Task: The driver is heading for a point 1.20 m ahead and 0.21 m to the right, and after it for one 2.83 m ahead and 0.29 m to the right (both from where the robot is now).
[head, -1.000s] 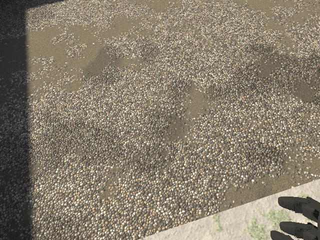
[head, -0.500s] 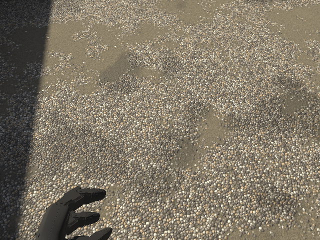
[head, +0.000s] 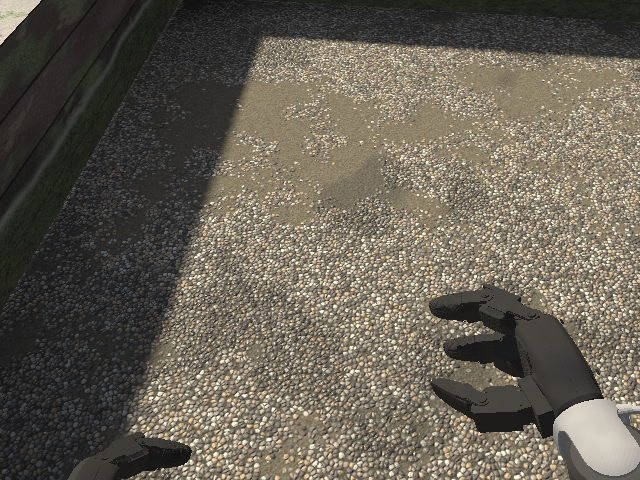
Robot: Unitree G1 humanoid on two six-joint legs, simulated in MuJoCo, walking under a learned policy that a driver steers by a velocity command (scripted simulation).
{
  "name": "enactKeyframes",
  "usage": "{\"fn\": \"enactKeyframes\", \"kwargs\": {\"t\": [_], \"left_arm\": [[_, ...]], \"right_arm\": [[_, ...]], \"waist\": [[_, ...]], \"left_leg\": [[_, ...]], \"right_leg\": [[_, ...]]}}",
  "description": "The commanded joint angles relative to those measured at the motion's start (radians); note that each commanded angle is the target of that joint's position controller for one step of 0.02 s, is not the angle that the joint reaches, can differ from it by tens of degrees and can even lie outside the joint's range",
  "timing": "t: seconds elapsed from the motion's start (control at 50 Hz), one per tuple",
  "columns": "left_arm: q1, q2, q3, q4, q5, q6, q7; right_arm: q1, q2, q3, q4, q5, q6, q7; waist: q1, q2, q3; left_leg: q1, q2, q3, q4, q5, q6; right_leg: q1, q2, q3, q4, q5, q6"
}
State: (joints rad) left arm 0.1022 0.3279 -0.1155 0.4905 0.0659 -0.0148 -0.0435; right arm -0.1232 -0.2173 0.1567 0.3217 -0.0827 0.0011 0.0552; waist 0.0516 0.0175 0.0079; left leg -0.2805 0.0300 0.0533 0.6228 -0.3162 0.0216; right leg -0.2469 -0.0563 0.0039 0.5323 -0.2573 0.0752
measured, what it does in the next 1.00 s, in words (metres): stands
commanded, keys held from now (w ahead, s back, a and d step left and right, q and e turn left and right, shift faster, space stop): w+e+shift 0.46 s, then w+q+shift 0.54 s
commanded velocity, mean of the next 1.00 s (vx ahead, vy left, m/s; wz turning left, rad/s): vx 1.00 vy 0.00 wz -0.22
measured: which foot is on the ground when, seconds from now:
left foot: down 0.00-1.00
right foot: down 0.00-1.00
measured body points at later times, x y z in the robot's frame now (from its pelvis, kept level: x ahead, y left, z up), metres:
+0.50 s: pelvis -0.02 -0.02 -0.01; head -0.02 -0.05 +0.44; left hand +0.28 +0.11 -0.03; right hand +0.08 -0.34 -0.08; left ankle +0.01 +0.10 -0.73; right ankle +0.01 -0.16 -0.73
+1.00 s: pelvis -0.01 -0.04 +0.00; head -0.03 -0.03 +0.45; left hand +0.30 +0.09 +0.04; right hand +0.19 -0.29 -0.02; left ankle +0.01 +0.09 -0.73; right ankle +0.01 -0.17 -0.73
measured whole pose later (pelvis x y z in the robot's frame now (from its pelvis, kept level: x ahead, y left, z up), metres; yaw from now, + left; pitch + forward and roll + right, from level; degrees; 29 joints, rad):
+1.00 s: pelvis -0.01 -0.04 +0.00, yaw -7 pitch -1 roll +0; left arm -0.04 0.24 -0.14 0.33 0.08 -0.01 -0.02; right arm 0.09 -0.30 0.10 0.45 -0.07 0.04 0.02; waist -0.01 -0.01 -0.03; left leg -0.26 -0.01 -0.07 0.58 -0.30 -0.01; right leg -0.30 -0.03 -0.06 0.55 -0.23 0.01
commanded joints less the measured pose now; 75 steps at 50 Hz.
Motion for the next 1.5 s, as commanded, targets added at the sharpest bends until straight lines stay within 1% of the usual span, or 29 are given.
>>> {"fn": "enactKeyframes", "kwargs": {"t": [0.02,0.1,0.12,0.16,0.28,0.34,0.38,0.46,0.52,0.58,0.6,0.64,0.68,0.72,0.74,0.78,0.8,0.84,0.96,1.06,1.14,1.18,1.24,1.26,1.28,1.32,1.42,1.44,1.5], "left_arm": [[-0.119,0.082,0.03,-0.118,-0.01,-0.003,0.007],[-0.141,0.085,0.048,-0.148,-0.035,0.024,0.0],[-0.161,0.095,0.054,-0.161,-0.037,0.022,-0.001],[-0.135,0.077,0.055,-0.165,-0.017,0.037,0.006],[-0.135,0.098,0.076,-0.186,-0.034,0.053,0.003],[-0.101,0.085,0.083,-0.181,-0.037,0.062,0.007],[-0.108,0.132,0.112,-0.184,-0.085,0.066,0.008],[-0.069,0.107,0.13,-0.19,-0.107,0.074,0.018],[-0.031,0.041,0.11,-0.182,-0.08,0.064,0.017],[-0.104,0.079,0.103,-0.201,-0.049,0.043,0.005],[-0.177,0.078,0.09,-0.234,-0.044,0.027,0.007],[-0.257,0.028,0.066,-0.248,-0.041,0.013,0.018],[-0.277,-0.015,0.043,-0.255,-0.031,0.009,0.023],[-0.207,-0.03,0.027,-0.24,-0.019,-0.001,0.019],[-0.185,-0.025,0.022,-0.233,-0.01,-0.01,0.015],[-0.183,-0.021,0.013,-0.234,0.013,-0.018,0.01],[-0.19,-0.012,0.011,-0.236,0.02,-0.022,0.008],[-0.225,-0.007,0.006,-0.246,0.018,-0.025,0.006],[-0.273,-0.01,0.009,-0.265,0.015,-0.014,0.026],[-0.269,0.027,0.04,-0.25,0.006,-0.029,0.031],[-0.215,0.04,0.061,-0.211,0.013,-0.033,0.041],[-0.207,0.039,0.066,-0.194,0.028,-0.041,0.038],[-0.186,0.061,0.081,-0.16,0.023,-0.039,0.05],[-0.186,0.049,0.077,-0.157,0.026,-0.038,0.051],[-0.229,0.028,0.059,-0.178,0.037,-0.036,0.042],[-0.231,0.001,0.04,-0.185,0.042,-0.043,0.03],[-0.202,0.026,0.02,-0.199,0.033,-0.04,0.036],[-0.161,0.027,0.023,-0.184,0.026,-0.044,0.045],[-0.166,0.027,0.011,-0.183,0.013,-0.032,0.054]], "right_arm": [[-0.02,-0.169,-0.078,-0.07,0.004,-0.017,-0.008],[-0.048,-0.167,-0.086,-0.065,0.0,-0.033,-0.001],[-0.049,-0.159,-0.084,-0.056,-0.01,-0.042,0.002],[-0.065,-0.178,-0.096,-0.037,0.004,-0.041,-0.006],[0.016,-0.192,-0.127,0.034,-0.005,-0.041,-0.021],[0.039,-0.197,-0.141,0.068,0.004,-0.028,-0.032],[0.102,-0.212,-0.157,0.098,0.008,-0.023,-0.049],[0.131,-0.207,-0.172,0.133,0.007,0.014,-0.07],[0.101,-0.174,-0.151,0.132,0.016,-0.008,-0.077],[0.184,-0.134,-0.123,0.123,0.026,-0.055,-0.08],[0.22,-0.134,-0.118,0.124,0.022,-0.063,-0.079],[0.24,-0.121,-0.101,0.129,0.004,-0.068,-0.077],[0.231,-0.135,-0.086,0.132,0.003,-0.063,-0.063],[0.162,-0.183,-0.083,0.107,0.017,-0.046,-0.054],[0.134,-0.193,-0.082,0.094,0.023,-0.034,-0.055],[0.118,-0.187,-0.077,0.069,0.023,-0.015,-0.054],[0.134,-0.17,-0.07,0.067,0.021,-0.008,-0.054],[0.155,-0.153,-0.066,0.061,0.015,0.006,-0.052],[0.131,-0.155,-0.077,0.027,0.01,0.031,-0.033],[0.104,-0.175,-0.092,0.006,0.034,0.031,-0.014],[0.101,-0.191,-0.106,-0.008,0.046,0.045,-0.014],[0.073,-0.199,-0.112,-0.021,0.057,0.041,-0.013],[0.083,-0.194,-0.122,-0.027,0.063,0.059,-0.023],[0.082,-0.184,-0.118,-0.031,0.059,0.062,-0.026],[0.082,-0.146,-0.098,-0.047,0.034,0.058,-0.02],[0.07,-0.115,-0.078,-0.051,0.018,0.045,-0.015],[-0.012,-0.115,-0.053,-0.061,0.001,0.004,0.011],[-0.031,-0.123,-0.052,-0.047,0.017,-0.003,0.007],[-0.07,-0.103,-0.036,-0.052,0.01,-0.015,0.015]], "waist": [[-0.068,0.037,-0.154],[-0.053,0.069,-0.083],[-0.06,0.055,-0.118],[-0.024,0.042,-0.074],[-0.045,-0.041,-0.158],[-0.036,-0.016,-0.159],[-0.054,-0.073,-0.201],[-0.03,-0.047,-0.089],[-0.001,0.003,-0.056],[-0.056,-0.243,-0.026],[-0.085,-0.278,-0.023],[-0.1,-0.239,-0.051],[-0.078,-0.114,-0.076],[-0.01,0.053,-0.093],[0.008,0.083,-0.089],[0.012,0.053,-0.101],[0.003,-0.012,-0.122],[-0.025,-0.069,-0.126],[-0.058,-0.06,-0.079],[-0.065,-0.062,-0.105],[-0.055,0.01,-0.137],[-0.046,0.017,-0.193],[-0.06,0.006,-0.182],[-0.062,0.013,-0.182],[-0.09,-0.007,-0.134],[-0.092,0.013,-0.158],[-0.085,0.041,-0.161],[-0.057,0.046,-0.209],[-0.067,0.035,-0.139]], "left_leg": [[0.163,0.126,-0.088,-0.129,0.346,-0.026],[0.135,0.15,-0.058,-0.192,0.172,-0.029],[0.16,0.153,-0.043,-0.191,0.153,-0.026],[0.164,0.159,0.007,-0.168,0.293,-0.007],[0.2,0.157,0.143,-0.084,0.249,-0.005],[0.169,0.172,0.17,-0.075,0.141,0.001],[0.215,0.139,0.189,-0.049,-0.077,-0.004],[0.189,0.158,0.202,-0.067,-0.271,0.033],[0.075,0.199,0.146,-0.128,-0.407,0.048],[0.101,0.043,0.152,0.063,-0.289,0.016],[0.126,0.032,0.093,0.043,-0.189,0.029],[0.159,0.052,0.04,-0.036,-0.064,0.045],[0.098,0.103,-0.036,-0.172,-0.069,0.064],[-0.006,0.145,-0.162,-0.293,-0.15,0.08],[-0.036,0.142,-0.19,-0.312,-0.131,0.078],[-0.038,0.116,-0.204,-0.287,-0.042,0.063],[-0.015,0.096,-0.201,-0.258,-0.021,0.054],[0.008,0.066,-0.199,-0.211,-0.013,0.041],[-0.099,0.028,-0.243,-0.174,-0.024,0.023],[-0.163,0.011,-0.272,-0.128,0.052,0.008],[-0.17,0.002,-0.311,-0.1,0.241,0.035],[-0.16,0.003,-0.33,-0.082,0.344,0.047],[-0.179,-0.009,-0.315,-0.047,0.456,0.054],[-0.172,-0.012,-0.316,-0.051,0.457,0.053],[-0.178,-0.013,-0.288,-0.054,0.432,0.027],[-0.146,-0.007,-0.311,-0.101,0.365,0.012],[-0.117,0.008,-0.34,-0.177,0.259,-0.01],[-0.1,0.023,-0.374,-0.208,0.183,-0.003],[-0.107,0.025,-0.344,-0.238,0.04,-0.021]], "right_leg": [[-0.051,0.004,0.095,-0.039,0.098,-0.041],[-0.124,0.012,0.103,-0.016,0.055,-0.014],[-0.127,0.004,0.109,-0.01,0.085,-0.019],[-0.162,0.016,0.066,0.039,0.19,-0.023],[-0.141,0.025,0.095,0.093,0.45,-0.067],[-0.131,0.043,0.094,0.113,0.418,-0.089],[-0.139,0.054,0.168,0.073,0.398,-0.128],[-0.269,0.113,0.167,0.065,0.196,-0.117],[-0.227,0.133,0.148,0.074,-0.076,-0.089],[-0.282,0.059,0.387,-0.201,-0.301,-0.113],[-0.307,0.035,0.441,-0.265,-0.362,-0.104],[-0.27,0.006,0.403,-0.267,-0.372,-0.088],[-0.156,0.026,0.289,-0.147,-0.257,-0.048],[-0.016,0.051,0.164,-0.026,-0.062,-0.017],[0.019,0.049,0.123,0.003,0.009,-0.01],[0.051,0.021,0.091,0.009,0.097,-0.012],[0.048,0.001,0.099,-0.007,0.125,-0.022],[0.023,-0.029,0.113,-0.051,0.118,-0.037],[0.064,-0.057,0.06,-0.073,0.102,-0.037],[0.151,-0.09,0.01,-0.058,0.121,-0.045],[0.216,-0.081,-0.066,-0.012,0.135,-0.043],[0.258,-0.083,-0.092,0.006,0.132,-0.053],[0.286,-0.1,-0.138,0.01,0.115,-0.068],[0.28,-0.101,-0.147,0.007,0.097,-0.068],[0.23,-0.117,-0.153,-0.023,0.152,-0.065],[0.24,-0.115,-0.144,-0.042,0.132,-0.061],[0.245,-0.122,-0.089,-0.097,0.113,-0.057],[0.288,-0.115,-0.072,-0.09,0.042,-0.059],[0.232,-0.114,-0.027,-0.141,0.014,-0.066]]}}
Velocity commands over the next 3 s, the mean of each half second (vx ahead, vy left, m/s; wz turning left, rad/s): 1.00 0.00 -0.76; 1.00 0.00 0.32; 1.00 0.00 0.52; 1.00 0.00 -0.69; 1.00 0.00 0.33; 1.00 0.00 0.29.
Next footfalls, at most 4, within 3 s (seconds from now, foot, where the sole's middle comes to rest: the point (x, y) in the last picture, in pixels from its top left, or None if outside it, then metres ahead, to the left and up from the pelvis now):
none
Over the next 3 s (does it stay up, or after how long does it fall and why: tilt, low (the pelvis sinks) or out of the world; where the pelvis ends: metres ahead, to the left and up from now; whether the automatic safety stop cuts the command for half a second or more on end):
stays up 0.00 -0.03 0.01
